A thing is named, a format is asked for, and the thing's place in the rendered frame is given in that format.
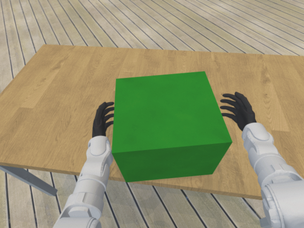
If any robot right hand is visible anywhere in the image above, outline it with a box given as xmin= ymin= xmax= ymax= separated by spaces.
xmin=220 ymin=92 xmax=257 ymax=131

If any left robot forearm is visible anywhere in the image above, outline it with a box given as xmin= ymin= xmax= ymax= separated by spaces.
xmin=53 ymin=136 xmax=113 ymax=228

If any carton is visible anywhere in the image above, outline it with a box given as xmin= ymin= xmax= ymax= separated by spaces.
xmin=112 ymin=71 xmax=232 ymax=182

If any robot left upper arm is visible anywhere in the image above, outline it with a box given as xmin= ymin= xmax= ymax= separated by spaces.
xmin=54 ymin=217 xmax=102 ymax=228

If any robot right upper arm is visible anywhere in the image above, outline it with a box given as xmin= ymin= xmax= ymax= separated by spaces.
xmin=261 ymin=180 xmax=304 ymax=228

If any table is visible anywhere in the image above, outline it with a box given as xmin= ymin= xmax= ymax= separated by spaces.
xmin=0 ymin=44 xmax=304 ymax=228

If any right robot forearm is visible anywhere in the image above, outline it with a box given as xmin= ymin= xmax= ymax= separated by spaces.
xmin=242 ymin=123 xmax=304 ymax=188

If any robot left hand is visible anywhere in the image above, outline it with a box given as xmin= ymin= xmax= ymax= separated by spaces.
xmin=92 ymin=102 xmax=114 ymax=138

